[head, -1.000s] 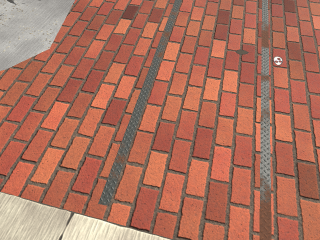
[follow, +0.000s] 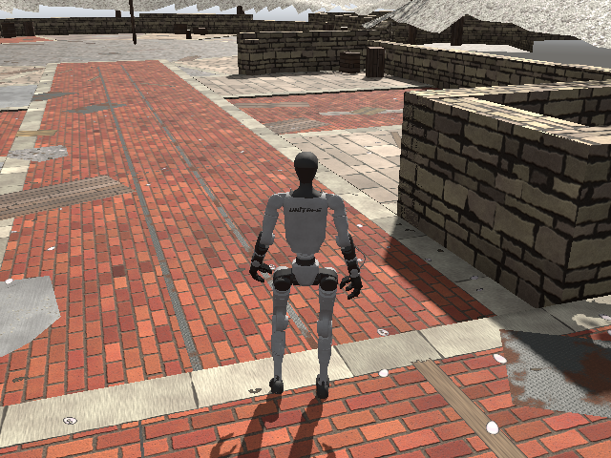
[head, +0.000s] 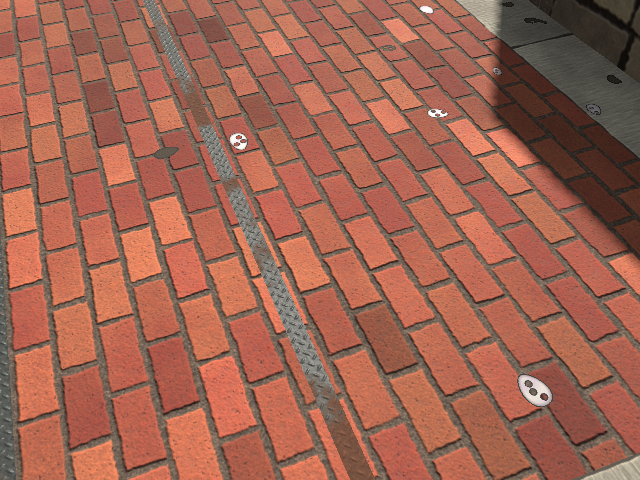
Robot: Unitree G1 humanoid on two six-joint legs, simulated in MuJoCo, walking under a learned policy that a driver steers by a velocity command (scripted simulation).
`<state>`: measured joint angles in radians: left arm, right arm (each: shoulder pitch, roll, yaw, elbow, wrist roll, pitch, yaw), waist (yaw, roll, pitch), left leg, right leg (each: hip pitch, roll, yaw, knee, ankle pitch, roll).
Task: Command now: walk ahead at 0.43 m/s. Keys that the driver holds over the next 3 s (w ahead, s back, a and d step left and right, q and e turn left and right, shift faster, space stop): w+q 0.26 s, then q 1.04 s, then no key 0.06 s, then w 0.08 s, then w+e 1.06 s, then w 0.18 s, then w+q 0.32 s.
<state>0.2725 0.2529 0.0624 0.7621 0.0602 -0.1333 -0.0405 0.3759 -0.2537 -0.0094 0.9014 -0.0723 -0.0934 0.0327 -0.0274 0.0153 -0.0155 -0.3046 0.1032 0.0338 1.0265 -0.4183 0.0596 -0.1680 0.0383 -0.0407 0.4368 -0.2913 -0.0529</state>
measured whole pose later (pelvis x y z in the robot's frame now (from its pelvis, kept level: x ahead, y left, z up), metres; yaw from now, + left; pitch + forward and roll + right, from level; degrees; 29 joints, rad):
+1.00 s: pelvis +0.41 -0.02 -0.15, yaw +31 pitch +1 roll +1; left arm 0.29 0.28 0.03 0.83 0.02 0.02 0.08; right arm 0.12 -0.24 -0.03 0.56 0.01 0.08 -0.07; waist -0.02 0.01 0.06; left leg -1.00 0.00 0.00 1.75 -0.21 -0.13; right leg -0.22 -0.12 -0.19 0.45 -0.24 0.02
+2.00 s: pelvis +0.66 +0.11 -0.15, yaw +34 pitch +5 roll +1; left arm 0.42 0.22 0.06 0.74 -0.01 -0.05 0.00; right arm 0.21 -0.27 -0.08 0.77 -0.02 -0.11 0.00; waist 0.03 0.03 -0.06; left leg -0.64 0.03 -0.03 1.09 -0.25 -0.01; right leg -0.25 0.06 0.05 0.46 -0.30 -0.06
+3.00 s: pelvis +1.18 +0.24 -0.15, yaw +16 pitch +1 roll -1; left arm 0.32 0.24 0.07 0.77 0.02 -0.09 -0.01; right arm 0.18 -0.30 -0.07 0.84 0.03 -0.04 0.01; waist 0.03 0.05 0.03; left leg -0.67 0.10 -0.06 1.05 -0.16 -0.01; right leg -0.13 0.02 -0.15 0.30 -0.19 -0.05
